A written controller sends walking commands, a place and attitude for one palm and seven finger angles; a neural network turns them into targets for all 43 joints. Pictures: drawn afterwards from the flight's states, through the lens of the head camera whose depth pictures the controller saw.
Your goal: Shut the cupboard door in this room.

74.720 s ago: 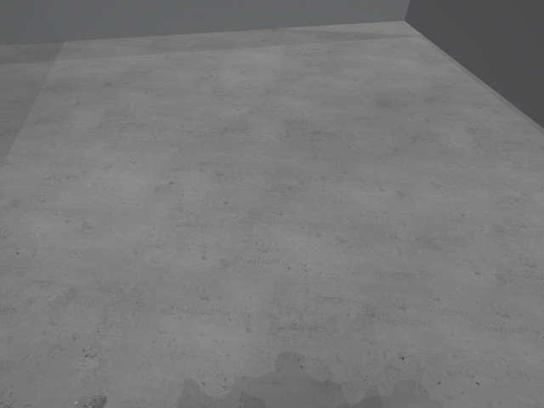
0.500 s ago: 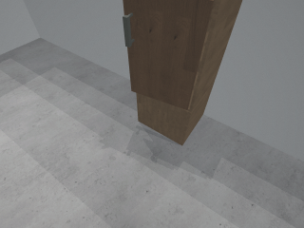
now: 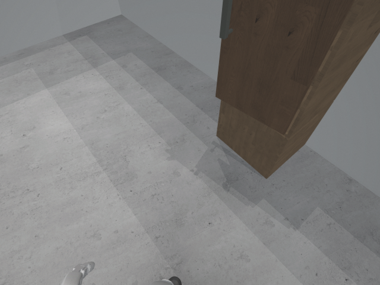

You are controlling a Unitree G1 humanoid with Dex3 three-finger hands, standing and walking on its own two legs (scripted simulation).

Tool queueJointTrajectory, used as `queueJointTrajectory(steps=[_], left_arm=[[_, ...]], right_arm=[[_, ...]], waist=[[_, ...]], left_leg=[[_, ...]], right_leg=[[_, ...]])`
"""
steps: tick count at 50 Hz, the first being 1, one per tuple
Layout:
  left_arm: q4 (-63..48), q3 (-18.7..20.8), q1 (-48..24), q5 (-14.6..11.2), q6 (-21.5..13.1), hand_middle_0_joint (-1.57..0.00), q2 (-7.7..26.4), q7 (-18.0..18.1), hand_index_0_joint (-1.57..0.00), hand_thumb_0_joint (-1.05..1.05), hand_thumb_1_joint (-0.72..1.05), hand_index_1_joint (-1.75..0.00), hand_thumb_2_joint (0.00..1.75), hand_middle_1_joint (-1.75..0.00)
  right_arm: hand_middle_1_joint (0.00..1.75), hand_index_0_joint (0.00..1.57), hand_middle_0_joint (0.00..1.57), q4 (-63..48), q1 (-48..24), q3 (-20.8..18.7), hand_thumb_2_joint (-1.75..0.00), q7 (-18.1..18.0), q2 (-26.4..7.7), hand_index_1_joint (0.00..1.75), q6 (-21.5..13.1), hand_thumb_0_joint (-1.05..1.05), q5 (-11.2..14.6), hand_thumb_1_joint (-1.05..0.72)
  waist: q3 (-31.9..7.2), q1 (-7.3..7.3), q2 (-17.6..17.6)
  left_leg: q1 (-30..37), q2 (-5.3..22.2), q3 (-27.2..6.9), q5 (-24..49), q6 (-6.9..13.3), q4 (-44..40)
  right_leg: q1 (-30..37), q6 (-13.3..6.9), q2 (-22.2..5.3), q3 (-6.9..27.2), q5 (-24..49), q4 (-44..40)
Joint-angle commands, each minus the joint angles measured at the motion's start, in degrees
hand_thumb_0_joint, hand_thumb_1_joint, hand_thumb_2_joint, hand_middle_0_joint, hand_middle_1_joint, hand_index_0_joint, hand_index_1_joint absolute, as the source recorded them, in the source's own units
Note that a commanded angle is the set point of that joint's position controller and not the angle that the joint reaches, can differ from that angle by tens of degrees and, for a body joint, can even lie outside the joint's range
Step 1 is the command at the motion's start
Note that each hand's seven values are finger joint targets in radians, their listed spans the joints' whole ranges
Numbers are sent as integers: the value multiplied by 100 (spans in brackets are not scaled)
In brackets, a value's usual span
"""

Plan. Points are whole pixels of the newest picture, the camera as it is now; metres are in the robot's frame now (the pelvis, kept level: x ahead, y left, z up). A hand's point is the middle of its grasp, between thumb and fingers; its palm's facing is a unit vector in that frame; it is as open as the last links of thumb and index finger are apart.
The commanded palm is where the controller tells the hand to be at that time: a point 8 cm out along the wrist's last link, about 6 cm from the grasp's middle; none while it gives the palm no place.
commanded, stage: walk to a spot facing it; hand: left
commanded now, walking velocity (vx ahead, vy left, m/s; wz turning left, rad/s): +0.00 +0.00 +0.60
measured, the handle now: (229, 16) +0.94 -0.12 +0.08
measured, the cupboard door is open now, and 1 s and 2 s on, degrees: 9 9 9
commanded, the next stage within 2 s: turn to face it in 1.64 s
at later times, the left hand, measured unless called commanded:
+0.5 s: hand out of the picture -0.02 +0.20 -0.18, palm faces +0.37 -0.88 -0.29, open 7.4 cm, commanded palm none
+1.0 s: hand out of the picture -0.07 +0.15 -0.18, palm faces +0.69 -0.69 -0.20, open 7.4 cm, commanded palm none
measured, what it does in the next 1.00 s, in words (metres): steps on the spot, turning left: right foot, then left foot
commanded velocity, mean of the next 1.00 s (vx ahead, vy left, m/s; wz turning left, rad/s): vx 0.17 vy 0.00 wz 0.59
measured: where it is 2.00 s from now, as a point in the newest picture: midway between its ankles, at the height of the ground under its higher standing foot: (147, 254)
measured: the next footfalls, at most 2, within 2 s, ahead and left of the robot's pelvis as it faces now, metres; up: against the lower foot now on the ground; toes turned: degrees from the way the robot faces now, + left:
right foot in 0.04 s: +0.03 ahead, -0.14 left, +0.00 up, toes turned +2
left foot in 0.36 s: +0.02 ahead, +0.13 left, +0.00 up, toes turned +19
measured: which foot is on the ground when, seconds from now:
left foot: down 0.00-0.02, up 0.04-0.34, down 0.36-0.60, up 0.62-0.96, down 0.98-1.00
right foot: up 0.00-0.02, down 0.04-0.36, up 0.38-0.58, down 0.60-0.98, up 1.00-1.00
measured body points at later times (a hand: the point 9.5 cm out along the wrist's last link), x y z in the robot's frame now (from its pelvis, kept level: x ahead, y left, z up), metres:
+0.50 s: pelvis +0.01 -0.02 -0.01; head +0.06 +0.00 +0.43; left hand -0.04 +0.25 -0.15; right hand +0.20 -0.22 -0.15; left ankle -0.02 +0.12 -0.74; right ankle +0.03 -0.14 -0.69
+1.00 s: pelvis +0.08 +0.03 -0.02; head +0.11 +0.07 +0.43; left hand -0.11 +0.19 -0.17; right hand +0.34 -0.07 -0.14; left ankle +0.06 +0.15 -0.74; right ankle +0.09 -0.13 -0.72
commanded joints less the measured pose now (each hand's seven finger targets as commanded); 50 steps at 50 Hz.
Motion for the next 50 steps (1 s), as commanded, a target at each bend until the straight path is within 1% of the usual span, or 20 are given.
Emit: queueJointTrajectory(steps=[1, 2, 5, 8, 14, 16, 18, 19, 21, 28, 30, 31, 34, 36, 43, 46, 47, 48, 49, 50], left_arm=[[-248, 347, 1210, 119, -135, -20, 1409, 92, -20, 0, 90, -30, 90, -30], [-436, 234, 386, 42, -93, -20, 1353, 122, -20, 0, 90, -30, 90, -30], [-511, 137, -167, 32, -217, -20, 766, 146, -20, 0, 90, -30, 90, -30], [-307, 181, 532, 35, -257, -20, 871, 136, -20, 0, 90, -30, 90, -30], [-125, 284, 1046, 41, -202, -20, 1108, 92, -20, 0, 90, -30, 90, -30], [-190, 281, 945, -34, -181, -20, 1029, 72, -20, 0, 90, -30, 90, -30], [-625, 73, 691, -44, -147, -20, 419, 21, -20, 0, 90, -30, 90, -30], [-761, 85, 288, -5, -86, -20, 529, 55, -20, 0, 90, -30, 90, -30], [-605, 138, 129, -34, -39, -20, 528, 40, -20, 0, 90, -30, 90, -30], [-56, 202, 1811, 62, -163, -20, 531, -151, -20, 0, 90, -30, 90, -30], [-169, 272, 1965, 93, -220, -20, 1261, -48, -20, 0, 90, -30, 90, -30], [-277, 280, 1543, 36, -303, -20, 1172, -10, -20, 0, 90, -30, 90, -30], [-331, 187, 672, 53, -452, -20, 650, 10, -20, 0, 90, -30, 90, -30], [-172, 179, 1000, 54, -522, -20, 548, 9, -20, 0, 90, -30, 90, -30], [266, 251, 1739, 60, -538, -20, 722, -23, -20, 0, 90, -30, 90, -30], [257, 297, 1505, 12, -522, -20, 890, -61, -20, 0, 90, -30, 90, -30], [252, 276, 1441, -33, -511, -20, 864, -91, -20, 0, 90, -30, 90, -30], [18, 246, 1448, -59, -485, -20, 541, -180, -20, 0, 90, -30, 90, -30], [-473, 108, 624, -21, -482, -20, 412, -233, -20, 0, 90, -30, 90, -30], [-664, 153, 159, -8, -470, -20, 474, -208, -20, 0, 90, -30, 90, -30]], right_arm=[[30, 20, 20, -683, -133, -243, -90, 22, -339, 30, -68, 0, 100, -90], [30, 20, 20, -680, -152, -298, -90, 53, -566, 30, -75, 0, -2, -90], [30, 20, 20, -654, -2, -241, -90, 147, -483, 30, -72, 0, 16, -90], [30, 20, 20, -770, -374, -113, -90, 173, -349, 30, -110, 0, 80, -90], [30, 20, 20, -832, -610, -31, -90, 191, -317, 30, -159, 0, 106, -90], [30, 20, 20, -652, 20, -98, -90, 167, -629, 30, -229, 0, 53, -90], [30, 20, 20, -487, 662, -332, -90, 83, -1584, 30, -241, 0, 42, -90], [30, 20, 20, -401, 785, -312, -90, 36, -1515, 30, -233, 0, 37, -90], [30, 20, 20, -550, 150, -244, -90, -48, -1219, 30, -228, 0, 4, -90], [30, 20, 20, -914, -935, -198, -90, 8, -1015, 30, -153, 0, 9, -90], [30, 20, 20, -1156, -1147, -81, -90, 87, -359, 30, -203, 0, 39, -90], [30, 20, 20, -1151, -1037, -142, -90, 122, -569, 30, -190, 0, -8, -90], [30, 20, 20, -878, -708, -147, -90, 273, -440, 30, -196, 0, -16, -90], [30, 20, 20, -847, -828, -77, -90, 319, -244, 30, -224, 0, 12, -90], [30, 20, 20, -966, -1279, 64, -90, 391, 6, 30, -342, 0, 47, -90], [30, 20, 20, -810, -574, 10, -90, 341, -174, 30, -440, 0, 4, -90], [30, 20, 20, -596, 145, -64, -90, 293, -432, 30, -476, 0, -25, -90], [30, 20, 20, -434, 891, -272, -90, 206, -1182, 30, -505, 0, -68, -90], [30, 20, 20, -278, 1569, -367, -90, 131, -1687, 30, -488, 0, -20, -90], [30, 20, 20, -182, 1565, -356, -90, 83, -1688, 30, -476, 0, 1, -90]], waist=[[-440, 470, -1623], [-44, 228, -1288], [73, -137, -1262], [-292, 189, -1394], [-455, 379, -1643], [-838, -10, -1005], [-1191, -320, 1486], [-1004, -399, 691], [-614, -211, 1139], [-367, 676, 92], [67, 911, -2142], [172, 533, -1679], [191, 60, -1127], [36, 226, -1100], [-66, 590, -1268], [-371, 192, -1057], [-768, -174, -694], [-1286, -551, 816], [-1194, -863, 1310], [-886, -822, 380]], left_leg=[[-1620, -462, 228, -2337, -328, 2038], [-1412, -104, 284, -2516, -255, 3608], [-1295, 427, 524, -1869, -279, 4382], [-1014, 420, 1007, -1975, -349, 3162], [-24, 277, 1550, -1655, -187, 1158], [1451, 410, 1321, -155, -36, -123], [2762, 2711, -1340, 3532, 1306, -368], [2410, 2652, -1245, 2744, 1405, -302], [1548, 2078, -831, 1409, 1120, -448], [-1085, 789, -359, -3379, 436, 123], [-2355, -103, 671, -3027, -65, 3722], [-2198, 368, 251, -2425, -47, 4541], [-1758, 792, 539, -1310, -156, 4679], [-1571, 749, 899, -1287, -184, 3882], [-986, 664, 1558, -1513, 36, 1580], [562, 267, 1979, -1359, 224, 568], [1854, 228, 1898, -1027, 305, 12], [3423, 1549, -163, -1369, 874, -317], [3884, 2684, -1886, -694, 1426, -882], [3182, 2928, -2011, -1350, 1541, -1050]], right_leg=[[1505, -962, -2131, 2562, -1238, -3236], [336, -1251, -2762, 2463, -716, -3236], [460, -1115, -1872, 870, 1856, -2235], [1527, -971, -1747, 81, 4321, -1504], [1805, -703, -1805, -318, 4915, -922], [1067, -328, -1664, -706, 4349, 210], [-1291, 175, -612, -671, -1448, 2260], [-1414, 134, -651, -233, -1320, 2516], [-1327, 141, -700, -32, -700, 2492], [1587, 75, -150, -537, -58, -1002], [1432, -843, -2562, 2909, -2449, -3412], [798, -1048, -2742, 3144, -2642, -3518], [544, -781, -2117, 981, -818, -3063], [1129, -754, -1881, 104, 781, -2785], [2126, -714, -2199, -823, 2572, -2264], [1674, -552, -2074, -1337, 3235, -1259], [1083, -350, -1862, -1667, 3200, -52], [-704, 10, -1237, -1766, 1204, 1676], [-2318, 129, -722, -1114, -1006, 2929], [-2534, 38, -856, -470, -901, 3180]])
